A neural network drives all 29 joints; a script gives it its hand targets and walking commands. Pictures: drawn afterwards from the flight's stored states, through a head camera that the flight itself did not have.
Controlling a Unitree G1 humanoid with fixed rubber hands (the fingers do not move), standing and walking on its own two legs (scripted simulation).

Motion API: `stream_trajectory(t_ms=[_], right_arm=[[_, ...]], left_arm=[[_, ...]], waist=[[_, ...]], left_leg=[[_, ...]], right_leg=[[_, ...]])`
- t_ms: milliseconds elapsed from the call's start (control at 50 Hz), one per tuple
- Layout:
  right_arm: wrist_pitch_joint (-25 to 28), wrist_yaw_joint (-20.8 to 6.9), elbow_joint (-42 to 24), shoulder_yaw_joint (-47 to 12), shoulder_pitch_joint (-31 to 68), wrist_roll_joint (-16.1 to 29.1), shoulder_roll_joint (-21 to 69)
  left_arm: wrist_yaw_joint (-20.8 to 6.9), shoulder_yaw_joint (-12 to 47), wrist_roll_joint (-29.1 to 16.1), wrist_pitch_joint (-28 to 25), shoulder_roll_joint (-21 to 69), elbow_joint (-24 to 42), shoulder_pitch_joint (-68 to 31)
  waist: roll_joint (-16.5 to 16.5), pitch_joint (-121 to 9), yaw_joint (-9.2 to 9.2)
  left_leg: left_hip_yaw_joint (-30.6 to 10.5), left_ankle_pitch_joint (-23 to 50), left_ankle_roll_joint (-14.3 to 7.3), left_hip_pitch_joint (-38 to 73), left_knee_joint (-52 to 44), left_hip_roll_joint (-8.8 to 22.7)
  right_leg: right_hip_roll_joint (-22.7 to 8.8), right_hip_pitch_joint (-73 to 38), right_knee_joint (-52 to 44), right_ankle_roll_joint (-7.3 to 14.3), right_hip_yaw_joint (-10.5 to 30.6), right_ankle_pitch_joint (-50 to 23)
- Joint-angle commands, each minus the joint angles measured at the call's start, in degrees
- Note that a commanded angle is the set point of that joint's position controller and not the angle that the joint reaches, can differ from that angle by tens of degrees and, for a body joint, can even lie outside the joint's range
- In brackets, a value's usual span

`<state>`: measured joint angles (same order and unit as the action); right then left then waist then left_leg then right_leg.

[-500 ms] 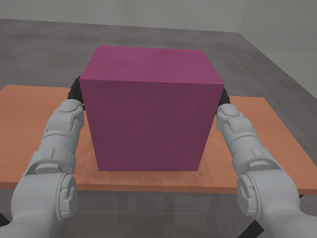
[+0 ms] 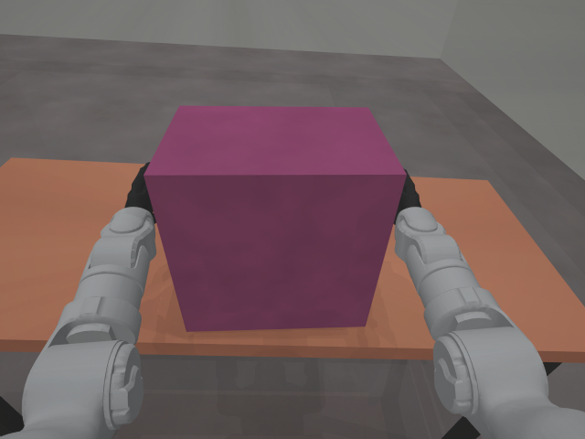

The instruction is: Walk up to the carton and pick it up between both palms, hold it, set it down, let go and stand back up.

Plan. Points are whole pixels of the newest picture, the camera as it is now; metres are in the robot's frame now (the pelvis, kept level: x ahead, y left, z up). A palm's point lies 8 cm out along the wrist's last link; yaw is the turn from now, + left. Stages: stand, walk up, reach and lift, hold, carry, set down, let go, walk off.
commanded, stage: set down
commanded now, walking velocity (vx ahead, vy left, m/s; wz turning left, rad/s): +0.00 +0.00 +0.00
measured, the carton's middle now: (276, 220) +0.43 +0.02 +0.11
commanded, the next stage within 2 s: none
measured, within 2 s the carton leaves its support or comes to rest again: rests again in 0.46 s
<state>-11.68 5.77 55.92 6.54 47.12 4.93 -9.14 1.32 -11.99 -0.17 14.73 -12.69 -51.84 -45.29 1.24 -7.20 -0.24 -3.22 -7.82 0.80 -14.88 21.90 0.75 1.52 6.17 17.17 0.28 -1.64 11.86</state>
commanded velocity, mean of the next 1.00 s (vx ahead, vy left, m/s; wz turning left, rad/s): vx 0.00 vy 0.00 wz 0.00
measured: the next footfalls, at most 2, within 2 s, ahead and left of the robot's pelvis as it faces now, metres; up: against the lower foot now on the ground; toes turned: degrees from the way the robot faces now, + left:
none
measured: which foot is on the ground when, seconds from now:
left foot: down 0.00-1.00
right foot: down 0.00-1.00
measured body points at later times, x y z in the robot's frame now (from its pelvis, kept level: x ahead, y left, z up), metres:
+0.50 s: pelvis +0.00 +0.00 +0.00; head -0.02 +0.02 +0.45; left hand +0.41 +0.21 +0.13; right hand +0.42 -0.17 +0.13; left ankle +0.04 +0.12 -0.75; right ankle -0.03 -0.11 -0.75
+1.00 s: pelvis +0.00 +0.00 +0.00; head -0.02 +0.02 +0.45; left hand +0.41 +0.21 +0.12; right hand +0.41 -0.17 +0.12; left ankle +0.04 +0.12 -0.75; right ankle -0.03 -0.11 -0.75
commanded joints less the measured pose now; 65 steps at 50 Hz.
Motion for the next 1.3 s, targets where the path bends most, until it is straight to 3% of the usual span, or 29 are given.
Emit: stream_trajectory(t_ms=[0, 60, 80, 140, 180, 200, 220, 240, 260, 400, 480, 540, 580, 660, 680, 760, 820, 860, 900, 1000, 1040, 1140, 1160, 1200, 1280], right_arm=[[5.9, -8.7, -20.1, -10.0, 48.1, 2.2, 39.2], [5.5, -9.0, -16.2, -8.3, 47.7, 0.8, 37.9], [5.8, -9.1, -16.6, -6.9, 47.1, -0.2, 38.3], [6.8, -9.3, -17.6, -7.9, 45.5, -0.6, 39.3], [7.6, -9.4, -18.2, -7.3, 45.8, -1.0, 38.5], [7.2, -9.5, -14.4, -6.5, 44.7, -1.9, 37.5], [8.2, -9.4, -18.0, -7.0, 45.7, -1.9, 38.8], [8.2, -9.3, -16.2, -6.1, 44.3, -2.5, 38.5], [8.1, -9.5, -15.8, -6.9, 43.7, -2.3, 38.6], [9.9, -9.3, -16.2, -6.9, 40.5, -3.7, 39.3], [11.0, -9.3, -18.2, -8.3, 40.3, -3.6, 38.5], [11.1, -9.2, -17.7, -7.6, 39.2, -4.2, 38.4], [11.5, -9.3, -19.2, -8.5, 40.1, -3.6, 38.5], [11.1, -9.7, -15.9, -5.6, 37.7, -5.8, 36.8], [11.6, -9.7, -17.0, -5.5, 38.2, -6.1, 37.4], [12.2, -10.1, -15.1, -3.7, 36.6, -7.7, 35.8], [12.6, -10.2, -14.6, -2.9, 34.8, -8.6, 35.4], [12.7, -10.3, -13.3, -1.5, 33.9, -9.6, 35.0], [12.9, -10.3, -12.1, -0.5, 33.1, -10.1, 33.9], [13.3, -11.1, -13.5, 1.6, 32.4, -12.7, 34.9], [13.5, -11.0, -12.7, 2.8, 31.2, -13.4, 34.4], [13.5, -11.4, -12.4, 3.4, 29.9, -14.7, 35.0], [13.5, -11.7, -12.5, 4.3, 30.2, -15.7, 37.8], [13.8, -11.1, -12.5, 4.4, 28.6, -15.1, 34.0], [13.2, -10.3, -9.7, 7.0, 27.0, -14.6, 29.0]], left_arm=[[-10.9, 14.0, -2.5, -5.8, 42.6, 14.1, -47.0], [-11.5, 10.8, -0.7, -5.9, 41.7, 10.5, -45.4], [-11.8, 10.9, -0.5, -6.0, 42.1, 10.8, -45.7], [-11.6, 12.0, -1.2, -7.5, 42.4, 14.0, -45.7], [-11.6, 12.3, -1.0, -7.8, 42.8, 12.5, -45.2], [-11.7, 10.9, 0.0, -8.0, 41.6, 10.1, -44.6], [-12.0, 11.8, -0.4, -8.6, 42.1, 12.7, -45.3], [-12.0, 11.3, 0.0, -8.7, 42.3, 11.2, -44.7], [-12.0, 10.0, 0.6, -9.0, 41.5, 10.7, -43.7], [-12.4, 11.0, 1.2, -10.6, 41.8, 12.0, -41.3], [-12.5, 9.9, 2.2, -10.9, 40.6, 9.8, -38.9], [-12.8, 8.8, 3.0, -10.7, 40.4, 8.8, -37.8], [-12.9, 8.2, 3.3, -10.9, 39.0, 8.4, -37.7], [-13.7, 5.1, 5.6, -10.6, 36.6, 4.7, -36.3], [-13.8, 5.0, 5.5, -11.0, 36.8, 6.1, -37.2], [-13.5, 5.2, 6.6, -11.4, 36.0, 5.3, -37.0], [-13.5, 2.6, 7.8, -11.7, 33.7, 3.5, -34.8], [-13.7, 2.5, 8.0, -11.9, 33.3, 3.7, -34.8], [-13.6, 2.1, 8.7, -11.8, 32.8, 2.9, -34.6], [-14.0, -0.6, 11.1, -11.6, 32.2, 2.9, -32.7], [-13.7, -0.7, 11.4, -12.0, 31.9, 3.1, -32.0], [-13.4, -4.5, 13.9, -11.6, 29.4, 2.3, -29.9], [-13.5, -3.7, 13.9, -11.8, 33.0, 3.1, -30.3], [-12.6, -7.7, 14.6, -11.9, 24.9, 2.5, -29.4], [-10.6, -10.5, 15.2, -11.8, 17.9, 1.9, -28.6]], waist=[[-3.8, -25.5, 0.45], [-2.7, -20.1, 1.06], [-2.8, -20.6, 0.21], [-3.6, -24.8, 0.59], [-4.4, -25.9, 0.45], [-4.3, -22.3, 0.61], [-3.5, -25.0, 0.6], [-3.4, -24.0, -0.11], [-3.2, -23.1, 1.21], [-4.0, -24.7, 0.22], [-3.1, -24.5, 1.74], [-3.1, -22.6, 1.37], [-2.7, -22.6, 2.33], [-1.8, -17.3, 2.02], [-2.1, -19.2, 2.59], [-3.6, -19.0, 1.52], [-2.7, -18.1, 2.47], [-2.5, -17.2, 1.6], [-3.6, -15.9, 1.61], [-2.1, -14.5, 2.55], [-2.9, -15.4, 1.97], [-2.9, -12.7, 3.83], [-2.3, -12.2, 2.61], [-1.8, -13.7, 4.44], [-2.3, -11.0, 4.27]], left_leg=[[4.1, 15.9, 2.6, 16.7, -2.4, -0.8], [4.6, 11.7, 1.8, 14.7, -3.8, -0.9], [4.7, 10.7, 1.8, 14.5, -4.1, -1.0], [4.8, 14.8, 2.4, 16.3, -3.4, -0.8], [5.0, 15.2, 2.9, 16.4, -3.1, -0.8], [4.9, 13.8, 2.6, 15.6, -3.5, -0.8], [5.1, 14.7, 2.5, 16.1, -3.3, -0.9], [5.2, 14.7, 2.4, 15.6, -3.4, -0.8], [5.1, 14.8, 2.2, 15.3, -3.3, -0.8], [5.7, 19.4, 2.8, 16.5, -2.5, -0.8], [5.9, 20.2, 2.6, 15.4, -2.4, -0.9], [6.2, 18.9, 2.4, 14.7, -2.9, -0.9], [6.4, 18.2, 2.0, 14.3, -3.2, -0.9], [6.8, 13.6, 1.4, 13.0, -4.6, -1.1], [6.9, 14.1, 1.4, 13.1, -4.5, -1.1], [7.0, 14.6, 2.2, 14.6, -4.3, -0.7], [7.4, 14.6, 1.8, 14.2, -4.4, -0.8], [7.7, 14.1, 1.7, 14.0, -4.3, -0.9], [8.0, 13.5, 2.2, 13.8, -4.8, -0.7], [8.7, 11.7, 1.3, 13.8, -4.9, -0.9], [8.6, 12.8, 1.8, 14.1, -4.8, -0.9], [9.3, 11.1, 1.3, 13.4, -5.2, -0.9], [8.8, 10.0, 1.2, 13.9, -5.0, -0.8], [9.1, 12.2, 1.0, 13.5, -4.3, -0.8], [8.9, 8.9, 0.8, 13.6, -4.7, -0.6]], right_leg=[[0.0, 1.2, -3.3, -1.5, 1.1, -10.7], [-0.7, 0.9, -3.6, -1.4, 1.4, -7.0], [-0.8, 0.7, -3.6, -1.5, 1.3, -6.7], [-0.6, -0.3, -2.9, -1.5, 1.2, -10.2], [-0.4, 0.2, -3.0, -1.5, 1.1, -10.4], [-0.7, 0.3, -3.4, -1.5, 1.3, -9.1], [-0.6, -0.6, -3.0, -1.8, 1.0, -10.7], [-0.7, -0.2, -2.8, -1.8, 0.9, -10.8], [-0.9, -0.8, -2.7, -1.7, 1.3, -10.7], [-0.6, -2.3, -1.9, -2.1, 1.0, -15.4], [-0.6, -3.1, -1.8, -2.3, 1.0, -16.7], [-0.8, -3.2, -2.0, -2.3, 1.0, -15.7], [-0.8, -3.5, -2.0, -2.4, 1.3, -15.8], [-1.3, -3.2, -2.7, -2.7, 1.1, -11.6], [-1.5, -3.8, -2.5, -2.6, 1.1, -12.0], [-1.0, -2.1, -2.9, -2.3, 0.4, -10.9], [-1.3, -2.4, -2.7, -2.6, 0.6, -11.5], [-1.5, -1.5, -2.7, -2.5, 0.6, -11.0], [-1.3, -1.7, -3.0, -2.4, 0.1, -9.7], [-1.4, -1.5, -2.8, -3.1, -0.5, -7.8], [-1.4, -1.4, -2.4, -3.2, -0.6, -9.0], [-1.7, -2.3, -2.5, -3.4, -0.7, -7.5], [-1.6, -1.1, -2.4, -3.7, -1.5, -6.3], [-1.6, -2.2, -2.0, -3.8, -1.0, -9.1], [-1.8, 0.5, -2.3, -3.9, -1.4, -5.7]])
